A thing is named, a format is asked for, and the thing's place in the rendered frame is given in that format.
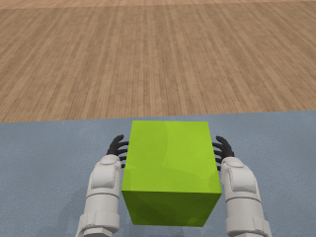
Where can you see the robot left forearm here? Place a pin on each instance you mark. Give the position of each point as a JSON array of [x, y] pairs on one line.
[[100, 218]]

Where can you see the robot left hand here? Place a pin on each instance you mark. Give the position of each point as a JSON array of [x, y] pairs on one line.
[[114, 148]]

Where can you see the robot right forearm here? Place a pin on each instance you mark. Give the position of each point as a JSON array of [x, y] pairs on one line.
[[245, 217]]

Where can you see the robot right hand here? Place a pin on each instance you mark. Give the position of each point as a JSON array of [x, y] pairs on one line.
[[224, 147]]

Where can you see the carton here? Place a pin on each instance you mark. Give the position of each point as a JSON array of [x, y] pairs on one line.
[[170, 175]]

